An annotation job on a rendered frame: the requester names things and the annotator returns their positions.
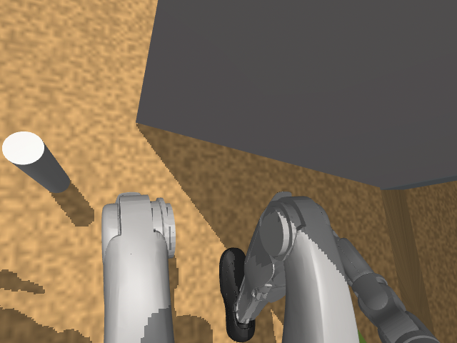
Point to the right robot hand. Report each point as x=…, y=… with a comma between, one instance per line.
x=354, y=264

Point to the right robot foot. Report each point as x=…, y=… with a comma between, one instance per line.
x=231, y=273

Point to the right robot arm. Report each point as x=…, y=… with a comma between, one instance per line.
x=387, y=312

